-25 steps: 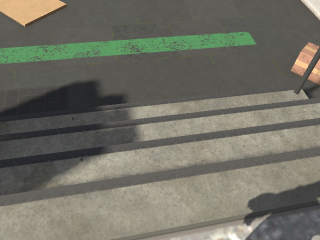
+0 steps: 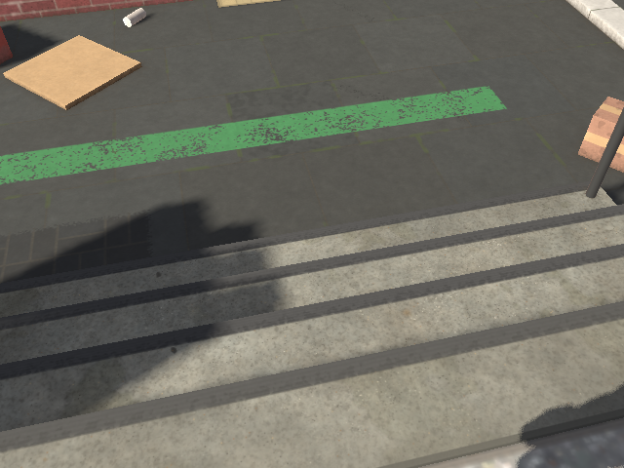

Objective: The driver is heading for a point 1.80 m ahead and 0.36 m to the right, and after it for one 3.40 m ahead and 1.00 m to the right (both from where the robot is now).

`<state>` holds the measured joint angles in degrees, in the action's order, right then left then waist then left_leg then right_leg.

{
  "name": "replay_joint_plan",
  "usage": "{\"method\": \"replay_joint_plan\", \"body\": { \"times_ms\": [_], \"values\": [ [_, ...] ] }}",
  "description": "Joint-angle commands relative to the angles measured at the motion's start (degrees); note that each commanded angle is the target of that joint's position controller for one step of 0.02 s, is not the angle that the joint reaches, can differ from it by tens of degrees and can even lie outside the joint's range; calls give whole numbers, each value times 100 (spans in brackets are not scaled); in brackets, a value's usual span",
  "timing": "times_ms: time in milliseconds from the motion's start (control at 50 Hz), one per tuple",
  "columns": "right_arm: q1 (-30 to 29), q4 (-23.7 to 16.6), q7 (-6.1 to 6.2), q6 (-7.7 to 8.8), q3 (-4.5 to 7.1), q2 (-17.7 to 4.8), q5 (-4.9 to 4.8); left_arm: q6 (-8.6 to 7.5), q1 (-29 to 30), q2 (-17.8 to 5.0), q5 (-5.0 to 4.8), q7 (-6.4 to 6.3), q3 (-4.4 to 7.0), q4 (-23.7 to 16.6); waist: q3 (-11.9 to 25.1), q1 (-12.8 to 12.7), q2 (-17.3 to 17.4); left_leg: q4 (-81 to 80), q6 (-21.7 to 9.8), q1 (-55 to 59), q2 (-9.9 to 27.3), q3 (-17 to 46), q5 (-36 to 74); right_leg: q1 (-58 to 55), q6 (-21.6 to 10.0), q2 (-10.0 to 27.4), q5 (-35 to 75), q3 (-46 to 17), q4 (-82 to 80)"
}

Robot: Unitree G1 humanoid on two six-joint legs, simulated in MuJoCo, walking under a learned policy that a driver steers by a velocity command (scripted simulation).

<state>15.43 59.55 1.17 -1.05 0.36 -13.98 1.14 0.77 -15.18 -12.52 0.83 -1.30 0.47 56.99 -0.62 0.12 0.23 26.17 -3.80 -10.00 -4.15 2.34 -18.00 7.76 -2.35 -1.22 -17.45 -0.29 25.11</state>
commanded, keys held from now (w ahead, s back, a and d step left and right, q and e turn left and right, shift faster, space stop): w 0.28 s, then w+e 0.62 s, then w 0.10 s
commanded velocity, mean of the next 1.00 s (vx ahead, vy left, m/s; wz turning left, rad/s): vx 0.42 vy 0.00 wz -0.28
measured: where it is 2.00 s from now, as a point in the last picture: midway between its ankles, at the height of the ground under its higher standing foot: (412, 349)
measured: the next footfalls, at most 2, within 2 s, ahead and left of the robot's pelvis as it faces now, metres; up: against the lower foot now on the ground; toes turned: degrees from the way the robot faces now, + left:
right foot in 0.68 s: +0.41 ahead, -0.05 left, +0.00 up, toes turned -14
left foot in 1.20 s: +0.69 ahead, -0.02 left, +0.00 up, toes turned -23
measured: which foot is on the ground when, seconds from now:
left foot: down 0.00-0.68, up 0.70-1.00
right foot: down 0.00-0.20, up 0.22-0.66, down 0.68-1.00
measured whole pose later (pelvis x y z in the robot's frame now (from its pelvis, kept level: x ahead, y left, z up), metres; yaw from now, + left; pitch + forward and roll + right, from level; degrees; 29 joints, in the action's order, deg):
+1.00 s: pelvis +0.42 -0.03 +0.00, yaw -20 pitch +0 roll +0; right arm 4.1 45.4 -1.0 1.3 1.7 -14.2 2.9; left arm -2.7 -23.1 -13.8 -0.3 -0.4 3.7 54.0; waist -2.7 -3.2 1.8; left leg 48.6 1.9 -39.0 6.9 2.9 -2.6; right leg 4.3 -8.7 -9.6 -12.4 -4.0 17.4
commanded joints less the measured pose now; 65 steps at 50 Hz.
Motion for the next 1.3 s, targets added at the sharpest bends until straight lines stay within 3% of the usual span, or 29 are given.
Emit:
{"method": "replay_joint_plan", "body": {
  "times_ms": [20, 40, 80, 140, 200, 220, 240, 260, 300, 400, 480, 560, 620, 660, 680, 700, 720, 740, 780, 860, 980, 1080, 1160, 1180, 1200, 1220, 1240, 1260, 1300],
  "values": [
    [-358, -359, -71, 91, 63, -274, 82, -7, -671, -1028, 12, -14, 278, 46, -886, -270, -861, 844, -131, -1515, 38, -209, -1006, 226, -960, 1514, -3160, -2184, -1653],
    [-450, -423, -98, 145, 55, -255, 134, -39, -685, -1007, 27, -19, 306, 80, -992, -271, -880, 1339, -81, -1656, 245, -327, -603, 281, -1147, 1873, -2945, -2539, -1885],
    [-461, -493, -162, 258, 115, -440, 103, -140, -576, -1000, 67, 11, 338, 51, -806, -173, -632, 1779, -52, -1902, 444, -220, -770, 49, -1194, 1912, -2268, -2457, -1961],
    [-302, -488, -222, 389, 129, -356, 24, -237, -319, -956, 12, 60, 370, 36, -732, 25, -711, 913, -80, -997, 365, -495, -549, 460, -936, 1425, -1500, -1557, -1698],
    [976, -10, -150, 449, 205, -356, 11, -264, -120, -813, 11, 82, 361, -40, -516, 529, -226, -304, -117, 1394, 142, -541, 45, 1946, -656, 831, -1429, -774, -487],
    [1634, 107, -84, 504, 298, -723, 89, -317, 60, -466, 42, 123, 260, -198, -309, 799, 877, -1220, -289, 1992, 1328, 1171, -1218, 2584, -437, 305, -1178, -101, 1204],
    [2232, 245, -86, 485, 431, -1290, 49, -360, 151, -263, 27, 161, 213, -442, -217, 857, 1808, -2088, -907, 2096, 2531, 3504, -2660, 3539, -347, -286, -1570, 376, 2678],
    [1780, 178, -72, 457, 362, -985, 69, -357, 383, -686, 141, 181, 306, -480, -693, 570, 790, -2012, -1071, 1538, 2603, 3413, -2658, 3735, -442, 146, -1275, -108, 3530],
    [955, -130, -101, 552, 279, -672, 55, -429, 252, -482, 52, 300, 266, -338, -811, 156, 249, -2026, -818, 1076, 2081, 2252, -1404, 3520, -425, 476, -225, -284, 3670],
    [1362, 70, 1, 703, 141, -316, 22, -293, 403, -327, 84, 362, 262, -342, -527, 63, 334, -1848, -474, 1354, 1612, 356, 2064, 3512, -161, 366, 622, -103, 3688],
    [1325, 57, 24, 705, 64, -204, 38, -261, 1322, -143, 82, 369, 156, -761, -772, 135, 356, -1862, -386, 970, 1425, -422, 3065, 3406, -77, 265, 1209, 320, 2611],
    [1420, 131, 76, 702, 64, -373, 7, -244, 1794, -105, 58, 394, 74, -1056, -799, 166, 469, -1620, -316, 1044, 1566, -851, 4389, 2542, -318, 78, 1377, 887, 1336],
    [1201, 60, 160, 659, 139, -635, -8, -269, 809, -399, 67, 319, 205, -828, -146, -325, 575, -62, -185, 1452, 1685, -1170, 6788, 1422, -701, -375, 908, 1087, 1202],
    [925, -90, 129, 579, 215, -812, 3, -310, -668, -691, 104, 274, 394, -370, 609, -973, 555, 2172, -136, 851, 1616, -1265, 5896, -302, -1038, -492, 889, 800, 584],
    [904, -267, 64, 589, 196, -628, 6, -291, -1194, -1167, 152, 196, 563, -312, 1014, -1112, -144, 4185, -28, -342, 1211, -1329, 3115, -1358, -1441, 636, 159, -784, 287],
    [1236, -610, -54, 631, 142, -107, -53, -236, -859, -1593, 126, 197, 649, -492, 1543, -484, -1235, 6105, 225, -2492, 15, -596, -1258, -2656, -2458, 2131, 635, -4172, -411],
    [631, -784, -84, 695, 211, -537, 7, -168, -650, -1466, -61, 178, 668, -486, 1193, -671, -403, 6214, 165, -3310, 306, 144, -761, -2367, -2509, 2041, -261, -4152, -989],
    [222, -959, -109, 773, 232, -648, -15, -168, -317, -1148, -65, 132, 588, -528, 383, -503, -129, 5809, 134, -3455, 623, 139, -265, -1532, -2264, 1936, -288, -3436, -1198],
    [143, -1001, -85, 723, 260, -591, 46, -257, 0, -711, -30, 105, 478, -548, -216, -5, 407, 4754, 224, -2686, 966, 139, 64, -83, -1742, 1378, 912, -2429, -1361],
    [68, -1191, -138, 333, 213, -313, 193, -465, -247, -868, -82, 80, 488, -566, -151, 205, 116, 3770, 553, -2230, 1036, -68, 312, 611, -1533, 776, 2043, -1574, -1383],
    [-1298, -1771, -250, 248, 165, -272, 185, -407, -1096, -850, -135, 66, 454, -539, -173, -327, -253, 2033, 584, -2576, 781, -398, 1963, 30, -798, 432, 3454, -1260, -1178],
    [-1621, -1882, -300, 338, 134, -403, 94, -360, -1237, -843, 28, 12, 396, -664, -24, -451, -460, 2048, 366, -2188, 425, -597, 1841, -479, -712, 535, 4595, -1156, -752],
    [-403, -1591, -238, 443, 238, -700, 60, -358, -968, -1097, 98, -72, 409, -700, 60, 202, -514, 563, -22, -861, 69, -391, 322, -938, -726, 757, 5974, -1253, 650],
    [436, -1381, -178, 503, 285, -763, 57, -368, -771, -1068, 25, -65, 398, -723, 376, 669, -376, -98, -216, 70, 273, -178, 780, -628, -672, 688, 5480, -1113, 1698],
    [1293, -1320, -45, 551, 392, -1201, 81, -430, -892, -649, -15, -57, 279, -951, 1262, 791, 449, -322, -534, 1448, 1692, 1446, 638, 193, -536, 312, 3111, -783, 3459],
    [1252, -1300, -37, 484, 445, -1471, 68, -462, -1812, -365, -113, -10, 257, -879, 1401, 153, 1272, -429, -1372, 2556, 2901, 3870, 1586, 2168, -321, -758, -1449, -464, 4898],
    [1090, -1242, -107, 410, 423, -1117, -119, -441, -1549, -907, 31, -39, 345, -760, 836, 313, 604, -712, -1617, 2053, 2707, 4102, 836, 2954, -418, -517, -1190, -728, 5349],
    [469, -1432, -145, 407, 328, -716, -83, -446, -827, -1030, 7, -17, 387, -910, 43, 228, 105, -895, -1525, 1231, 2523, 3102, 888, 3063, -400, -292, -604, -840, 5260],
    [210, -1427, -179, 501, 231, -451, 11, -372, -432, -907, -26, 29, 387, -1015, -339, 13, 51, -1145, -1150, 409, 1972, 1957, 2078, 2751, -322, -23, -229, -802, 4680]
  ]
}}
Keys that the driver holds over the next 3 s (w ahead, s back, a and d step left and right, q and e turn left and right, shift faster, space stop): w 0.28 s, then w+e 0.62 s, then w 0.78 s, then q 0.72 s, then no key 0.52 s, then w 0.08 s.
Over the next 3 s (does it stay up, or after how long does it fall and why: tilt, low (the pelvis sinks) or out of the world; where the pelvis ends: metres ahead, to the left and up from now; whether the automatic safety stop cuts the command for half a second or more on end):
stays up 0.81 -0.30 -0.11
